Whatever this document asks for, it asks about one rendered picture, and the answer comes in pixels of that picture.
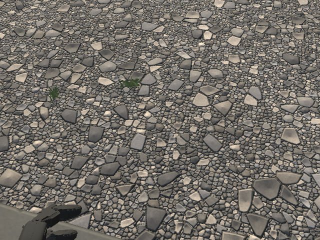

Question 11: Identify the robot left hand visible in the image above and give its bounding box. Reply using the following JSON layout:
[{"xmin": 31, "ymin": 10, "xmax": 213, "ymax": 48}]
[{"xmin": 18, "ymin": 204, "xmax": 82, "ymax": 240}]

